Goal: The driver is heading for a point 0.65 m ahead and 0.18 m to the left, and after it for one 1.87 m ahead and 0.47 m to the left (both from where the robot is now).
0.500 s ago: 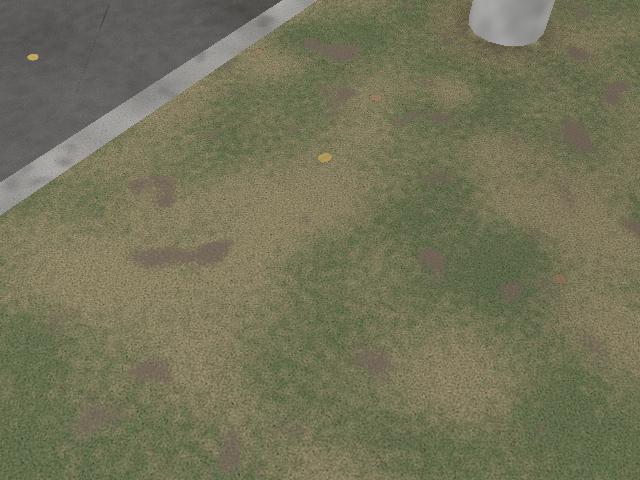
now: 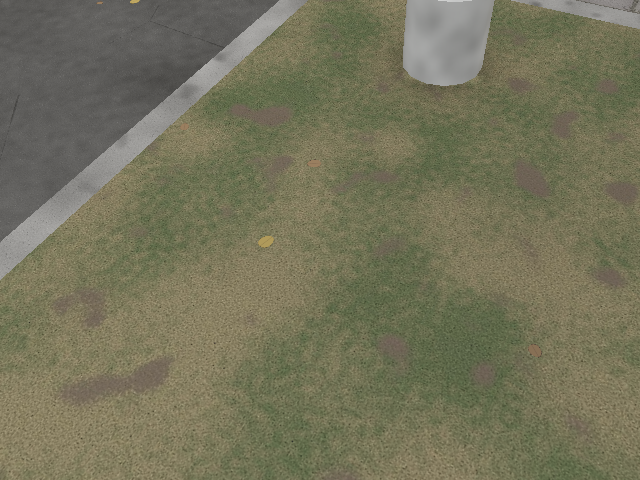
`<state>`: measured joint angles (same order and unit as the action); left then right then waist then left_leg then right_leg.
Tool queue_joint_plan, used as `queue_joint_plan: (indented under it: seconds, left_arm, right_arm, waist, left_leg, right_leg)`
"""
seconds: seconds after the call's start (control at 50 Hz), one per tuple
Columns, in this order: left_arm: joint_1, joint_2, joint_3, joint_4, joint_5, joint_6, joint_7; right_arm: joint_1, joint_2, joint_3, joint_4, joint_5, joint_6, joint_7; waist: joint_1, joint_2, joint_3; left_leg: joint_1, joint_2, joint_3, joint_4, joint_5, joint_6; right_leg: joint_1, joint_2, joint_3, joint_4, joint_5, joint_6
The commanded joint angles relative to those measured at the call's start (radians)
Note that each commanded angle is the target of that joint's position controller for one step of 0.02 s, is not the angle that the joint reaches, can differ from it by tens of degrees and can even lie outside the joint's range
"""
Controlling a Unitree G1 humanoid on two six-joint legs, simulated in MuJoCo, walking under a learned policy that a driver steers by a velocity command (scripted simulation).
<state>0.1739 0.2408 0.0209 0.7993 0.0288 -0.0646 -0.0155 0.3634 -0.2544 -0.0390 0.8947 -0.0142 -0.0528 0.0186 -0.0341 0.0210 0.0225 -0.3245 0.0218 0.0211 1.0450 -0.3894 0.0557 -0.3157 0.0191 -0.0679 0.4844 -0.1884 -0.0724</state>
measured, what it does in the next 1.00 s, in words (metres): walks ahead, turning left: left foot, then right foot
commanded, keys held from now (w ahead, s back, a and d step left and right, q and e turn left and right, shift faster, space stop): w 0.26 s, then w+q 0.26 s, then s+q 0.40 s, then w+q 0.08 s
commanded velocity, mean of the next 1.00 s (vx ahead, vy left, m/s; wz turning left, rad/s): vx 0.30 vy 0.00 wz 0.30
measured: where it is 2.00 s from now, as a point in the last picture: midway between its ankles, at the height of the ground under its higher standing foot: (227, 417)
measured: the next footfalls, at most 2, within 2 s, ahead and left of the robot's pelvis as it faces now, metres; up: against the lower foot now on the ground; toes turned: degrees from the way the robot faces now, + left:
left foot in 0.42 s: +0.38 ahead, +0.11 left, +0.00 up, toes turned +7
right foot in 0.98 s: +0.56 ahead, -0.01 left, +0.00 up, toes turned +28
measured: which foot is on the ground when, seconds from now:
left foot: up 0.00-0.40, down 0.42-0.98, up 1.00-1.00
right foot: down 0.00-0.44, up 0.46-0.96, down 0.98-1.00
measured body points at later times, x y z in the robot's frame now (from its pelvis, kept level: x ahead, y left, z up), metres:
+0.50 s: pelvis +0.27 +0.04 -0.02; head +0.30 +0.05 +0.43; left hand +0.24 +0.30 -0.16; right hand +0.43 -0.20 -0.13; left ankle +0.34 +0.11 -0.74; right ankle +0.09 -0.08 -0.66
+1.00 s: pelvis +0.43 +0.03 -0.01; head +0.46 +0.03 +0.44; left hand +0.48 +0.34 -0.10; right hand +0.59 -0.22 -0.14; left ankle +0.34 +0.11 -0.73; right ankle +0.53 -0.03 -0.74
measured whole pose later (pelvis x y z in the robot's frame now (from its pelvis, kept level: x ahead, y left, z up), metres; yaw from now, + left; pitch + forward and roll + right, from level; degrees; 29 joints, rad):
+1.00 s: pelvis +0.43 +0.03 -0.01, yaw +24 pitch +0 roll +1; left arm 0.11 0.28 0.01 0.74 0.01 0.00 0.04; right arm 0.28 -0.33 -0.08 0.80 0.00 0.05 -0.02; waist -0.05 0.02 0.07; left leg -0.19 -0.18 -0.22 0.61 -0.38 0.07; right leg -0.36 0.04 0.05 0.54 -0.17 -0.02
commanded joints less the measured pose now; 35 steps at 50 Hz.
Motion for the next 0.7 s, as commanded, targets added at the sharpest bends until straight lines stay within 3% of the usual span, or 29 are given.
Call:
queue_joint_plan:
  seconds: [0.02, 0.08, 0.18, 0.26, 0.32, 0.38, 0.4, 0.42, 0.44, 0.46, 0.48, 0.5, 0.52, 0.54, 0.56, 0.6, 0.64, 0.7]
  left_arm:
    - [0.097, 0.095, 0.027, 0.001, -0.013, -0.015, 0.007]
    - [0.147, 0.117, 0.036, 0.038, -0.023, -0.033, 0.009]
    - [0.223, 0.115, 0.037, 0.088, -0.024, -0.031, 0.008]
    - [0.285, 0.126, 0.038, 0.128, -0.018, -0.031, 0.010]
    - [0.297, 0.135, 0.041, 0.151, -0.007, -0.028, 0.018]
    - [0.266, 0.152, 0.044, 0.163, 0.000, -0.025, 0.029]
    - [0.254, 0.161, 0.046, 0.165, 0.003, -0.020, 0.031]
    - [0.246, 0.160, 0.045, 0.160, 0.001, -0.013, 0.032]
    - [0.251, 0.136, 0.034, 0.126, -0.003, -0.015, 0.036]
    - [0.341, 0.051, 0.021, 0.099, -0.022, -0.020, 0.016]
    - [0.248, 0.126, 0.037, 0.092, 0.002, -0.024, 0.016]
    - [0.164, 0.133, 0.038, 0.062, -0.007, -0.036, 0.010]
    - [0.130, 0.121, 0.034, 0.052, -0.008, -0.045, 0.008]
    - [0.117, 0.113, 0.034, 0.048, -0.003, -0.036, 0.013]
    - [0.139, 0.104, 0.032, 0.047, 0.007, -0.017, 0.018]
    - [0.156, 0.081, 0.029, 0.039, 0.009, 0.014, 0.025]
    - [0.138, 0.075, 0.027, 0.022, 0.003, 0.031, 0.030]
    - [0.059, 0.087, 0.027, -0.015, -0.004, 0.049, 0.037]
  right_arm:
    - [0.025, -0.075, -0.017, -0.051, -0.017, 0.006, 0.010]
    - [-0.020, -0.063, -0.018, -0.062, -0.023, 0.023, 0.022]
    - [-0.211, -0.051, -0.009, -0.119, -0.020, 0.025, 0.023]
    - [-0.335, -0.041, 0.004, -0.158, -0.015, 0.020, 0.022]
    - [-0.366, -0.053, 0.005, -0.173, -0.011, 0.015, 0.021]
    - [-0.297, -0.068, -0.006, -0.158, -0.013, 0.009, 0.014]
    - [-0.200, -0.080, -0.016, -0.128, -0.017, 0.004, 0.009]
    - [-0.043, -0.100, -0.030, -0.073, -0.026, -0.004, 0.003]
    - [0.123, -0.179, -0.055, -0.038, -0.044, -0.008, -0.006]
    - [0.135, -0.284, -0.083, -0.031, -0.035, -0.002, -0.009]
    - [0.059, -0.244, -0.078, -0.041, 0.009, 0.007, 0.000]
    - [-0.022, -0.201, -0.069, -0.058, 0.010, 0.011, -0.002]
    - [-0.058, -0.151, -0.057, -0.060, 0.005, 0.011, -0.001]
    - [-0.087, -0.135, -0.051, -0.064, 0.009, 0.007, -0.005]
    - [-0.097, -0.120, -0.045, -0.060, 0.015, 0.001, -0.009]
    - [-0.075, -0.133, -0.046, -0.053, 0.018, -0.016, -0.007]
    - [-0.060, -0.165, -0.055, -0.056, 0.012, -0.012, -0.009]
    - [-0.030, -0.165, -0.055, -0.064, 0.014, 0.014, -0.017]
  waist:
    - [0.018, -0.119, -0.017]
    - [0.008, -0.093, -0.007]
    - [0.043, -0.074, 0.046]
    - [0.078, -0.081, 0.067]
    - [0.079, -0.086, 0.079]
    - [0.035, -0.095, 0.042]
    - [-0.007, -0.093, -0.014]
    - [-0.069, -0.066, -0.099]
    - [-0.121, 0.020, -0.209]
    - [-0.047, 0.270, -0.286]
    - [-0.044, 0.113, -0.242]
    - [-0.022, 0.058, -0.105]
    - [0.000, -0.015, -0.044]
    - [0.029, -0.024, 0.007]
    - [0.058, -0.016, 0.001]
    - [0.077, -0.012, -0.030]
    - [0.079, 0.010, -0.058]
    - [0.050, 0.047, -0.083]
  left_leg:
    - [-0.241, 0.077, -0.042, 0.036, 0.083, -0.007]
    - [-0.268, 0.082, -0.021, 0.005, 0.154, -0.034]
    - [-0.363, 0.096, 0.002, -0.185, 0.303, -0.062]
    - [-0.326, 0.066, 0.036, -0.355, 0.371, -0.044]
    - [-0.301, 0.043, 0.045, -0.427, 0.338, 0.000]
    - [-0.166, -0.023, 0.077, -0.471, 0.233, 0.061]
    - [-0.057, -0.062, 0.094, -0.497, 0.208, 0.085]
    - [0.135, -0.087, 0.095, -0.550, 0.235, 0.112]
    - [0.391, 0.092, -0.139, -0.560, 0.187, 0.169]
    - [0.634, 0.341, -0.697, -0.698, 0.159, 0.330]
    - [0.594, 0.312, -0.739, -0.765, 0.108, 0.310]
    - [0.456, 0.289, -0.580, -0.770, 0.154, 0.285]
    - [0.340, 0.247, -0.487, -0.795, 0.273, 0.257]
    - [0.246, 0.210, -0.404, -0.793, 0.510, 0.236]
    - [0.185, 0.182, -0.323, -0.781, 0.755, 0.223]
    - [0.153, 0.153, -0.235, -0.738, 1.098, 0.218]
    - [0.150, 0.120, -0.190, -0.711, 1.202, 0.199]
    - [0.172, 0.081, -0.183, -0.667, 1.215, 0.142]
  right_leg:
    - [0.210, -0.241, 0.295, -0.311, 0.092, -0.112]
    - [0.206, -0.227, 0.231, -0.350, 0.209, -0.135]
    - [0.252, -0.205, 0.160, -0.382, 0.259, -0.141]
    - [0.307, -0.207, 0.121, -0.366, 0.345, -0.129]
    - [0.385, -0.240, 0.080, -0.343, 0.405, -0.110]
    - [0.437, -0.253, 0.015, -0.199, 0.721, -0.077]
    - [0.442, -0.242, -0.012, -0.056, 0.841, -0.063]
    - [0.380, -0.208, -0.055, 0.152, 0.821, -0.040]
    - [0.165, -0.170, -0.084, 0.451, 0.515, -0.017]
    - [-0.231, 0.055, -0.059, 0.804, -0.269, 0.030]
    - [-0.342, 0.006, 0.118, 0.868, -0.282, 0.014]
    - [-0.377, -0.045, 0.115, 0.845, -0.185, 0.011]
    - [-0.343, -0.080, 0.113, 0.773, -0.121, 0.015]
    - [-0.293, -0.093, 0.108, 0.727, -0.115, 0.033]
    - [-0.223, -0.099, 0.105, 0.697, -0.127, 0.056]
    - [-0.176, -0.075, 0.091, 0.649, -0.149, 0.093]
    - [-0.188, -0.053, 0.076, 0.588, -0.111, 0.112]
    - [-0.219, -0.033, 0.069, 0.491, -0.031, 0.117]
Keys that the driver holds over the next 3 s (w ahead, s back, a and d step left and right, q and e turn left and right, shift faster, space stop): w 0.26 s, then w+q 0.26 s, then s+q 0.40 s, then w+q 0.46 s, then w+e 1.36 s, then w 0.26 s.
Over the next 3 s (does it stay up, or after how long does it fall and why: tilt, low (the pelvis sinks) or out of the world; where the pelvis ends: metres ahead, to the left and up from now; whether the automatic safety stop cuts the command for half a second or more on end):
stays up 1.17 0.41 0.00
